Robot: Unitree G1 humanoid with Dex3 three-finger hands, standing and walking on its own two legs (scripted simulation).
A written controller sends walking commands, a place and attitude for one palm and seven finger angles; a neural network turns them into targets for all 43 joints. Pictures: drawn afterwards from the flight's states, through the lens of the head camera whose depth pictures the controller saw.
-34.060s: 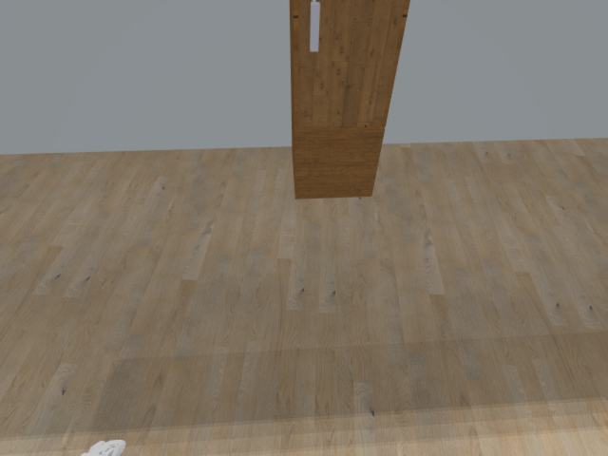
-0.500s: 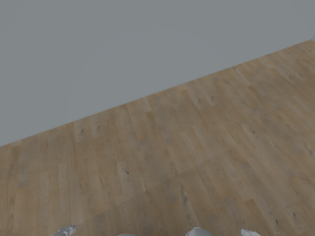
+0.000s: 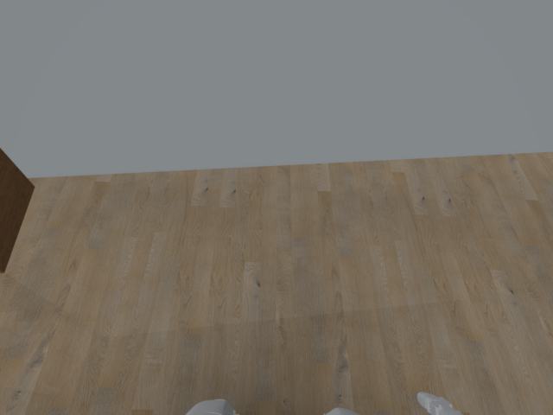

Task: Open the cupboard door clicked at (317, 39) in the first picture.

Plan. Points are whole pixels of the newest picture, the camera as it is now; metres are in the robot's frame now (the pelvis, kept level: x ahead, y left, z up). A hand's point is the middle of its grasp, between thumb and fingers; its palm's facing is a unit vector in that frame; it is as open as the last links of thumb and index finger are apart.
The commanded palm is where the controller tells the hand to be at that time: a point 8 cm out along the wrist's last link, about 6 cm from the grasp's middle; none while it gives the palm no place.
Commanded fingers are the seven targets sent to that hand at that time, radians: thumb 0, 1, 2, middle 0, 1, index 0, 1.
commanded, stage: turn to face it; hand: left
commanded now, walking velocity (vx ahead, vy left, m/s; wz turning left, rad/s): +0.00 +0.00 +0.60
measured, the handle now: out of the picture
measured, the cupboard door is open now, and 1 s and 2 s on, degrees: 52 52 52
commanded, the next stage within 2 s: take the last steps up to it in 1.60 s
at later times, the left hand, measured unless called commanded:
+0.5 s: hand out of the picture +0.07 +0.15 -0.13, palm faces +0.27 -0.92 -0.29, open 7.4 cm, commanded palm none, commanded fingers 0.00 0.90 0.90 -0.20 -0.30 -0.20 -0.30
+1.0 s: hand out of the picture -0.03 +0.20 -0.15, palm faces +0.57 -0.78 -0.24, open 7.4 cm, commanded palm none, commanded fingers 0.00 0.90 0.90 -0.20 -0.30 -0.20 -0.30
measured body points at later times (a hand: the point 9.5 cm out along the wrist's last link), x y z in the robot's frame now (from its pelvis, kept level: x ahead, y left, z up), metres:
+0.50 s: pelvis +0.03 -0.06 +0.02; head +0.08 -0.08 +0.46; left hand +0.05 +0.20 -0.10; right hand +0.16 -0.30 -0.14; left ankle -0.04 +0.07 -0.63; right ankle +0.03 -0.16 -0.72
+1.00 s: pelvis +0.02 -0.02 +0.02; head +0.05 +0.02 +0.46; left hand -0.06 +0.24 -0.13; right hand +0.25 -0.18 -0.11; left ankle +0.00 +0.05 -0.72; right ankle +0.10 -0.19 -0.63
